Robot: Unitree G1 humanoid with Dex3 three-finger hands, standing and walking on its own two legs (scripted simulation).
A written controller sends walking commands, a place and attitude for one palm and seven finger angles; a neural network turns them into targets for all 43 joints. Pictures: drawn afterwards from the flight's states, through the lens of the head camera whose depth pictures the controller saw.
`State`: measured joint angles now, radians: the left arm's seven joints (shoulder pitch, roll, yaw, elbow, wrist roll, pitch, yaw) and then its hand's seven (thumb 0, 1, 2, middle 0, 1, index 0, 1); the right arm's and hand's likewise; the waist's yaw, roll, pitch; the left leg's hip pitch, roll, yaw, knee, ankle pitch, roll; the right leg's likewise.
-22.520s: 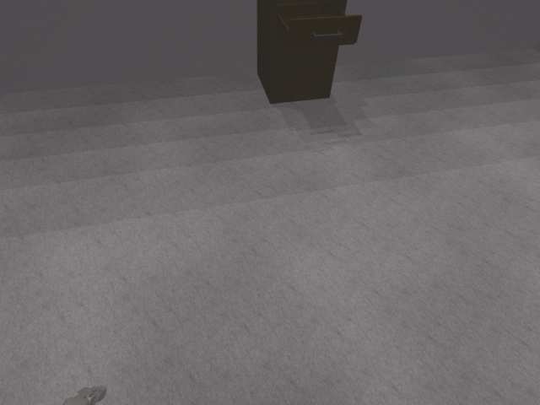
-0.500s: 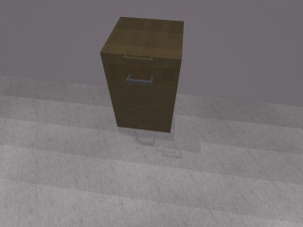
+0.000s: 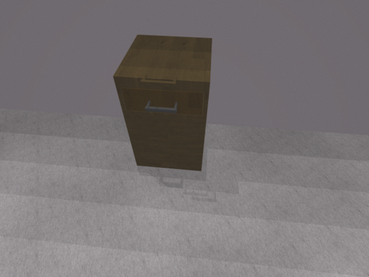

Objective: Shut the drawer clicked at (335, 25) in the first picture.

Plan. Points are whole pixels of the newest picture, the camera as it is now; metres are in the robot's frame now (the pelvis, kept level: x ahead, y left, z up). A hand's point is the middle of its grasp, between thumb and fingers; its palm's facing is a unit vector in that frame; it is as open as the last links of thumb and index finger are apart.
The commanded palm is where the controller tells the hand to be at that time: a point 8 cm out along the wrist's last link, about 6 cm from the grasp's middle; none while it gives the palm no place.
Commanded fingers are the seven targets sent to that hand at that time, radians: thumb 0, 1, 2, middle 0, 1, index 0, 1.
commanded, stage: let the arm hang, fingers relaxed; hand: left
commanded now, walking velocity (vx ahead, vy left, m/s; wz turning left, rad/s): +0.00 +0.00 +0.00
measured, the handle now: (161, 106) +0.87 +0.14 -0.21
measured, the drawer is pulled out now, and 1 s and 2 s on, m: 0.00 0.00 0.00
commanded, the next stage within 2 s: look to check the result in 0.04 s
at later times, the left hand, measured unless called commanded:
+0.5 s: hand out of the picture -0.01 +0.15 -0.18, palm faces +0.04 -0.98 -0.17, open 7.4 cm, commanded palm none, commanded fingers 0.00 0.90 0.90 -0.20 -0.30 -0.20 -0.30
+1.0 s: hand out of the picture +0.01 +0.17 -0.17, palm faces +0.03 -0.98 -0.18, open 7.4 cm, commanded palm none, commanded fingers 0.00 0.90 0.90 -0.20 -0.30 -0.20 -0.30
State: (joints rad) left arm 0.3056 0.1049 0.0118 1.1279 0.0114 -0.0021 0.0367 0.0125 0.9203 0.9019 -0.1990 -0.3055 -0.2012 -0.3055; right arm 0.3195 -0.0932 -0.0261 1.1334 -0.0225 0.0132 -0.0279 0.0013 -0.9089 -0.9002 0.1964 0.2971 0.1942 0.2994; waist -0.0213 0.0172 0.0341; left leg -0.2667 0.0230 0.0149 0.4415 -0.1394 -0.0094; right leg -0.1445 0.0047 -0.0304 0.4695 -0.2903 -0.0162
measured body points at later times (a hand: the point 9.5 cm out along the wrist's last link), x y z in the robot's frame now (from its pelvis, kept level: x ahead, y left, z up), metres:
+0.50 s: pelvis +0.01 +0.00 +0.00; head +0.03 -0.01 +0.45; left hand -0.01 +0.21 -0.16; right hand +0.00 -0.21 -0.16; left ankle +0.06 +0.13 -0.74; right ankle -0.02 -0.11 -0.74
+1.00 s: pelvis +0.02 +0.00 +0.00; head +0.03 +0.00 +0.45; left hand +0.01 +0.22 -0.16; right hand +0.00 -0.20 -0.16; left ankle +0.06 +0.13 -0.74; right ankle -0.02 -0.11 -0.74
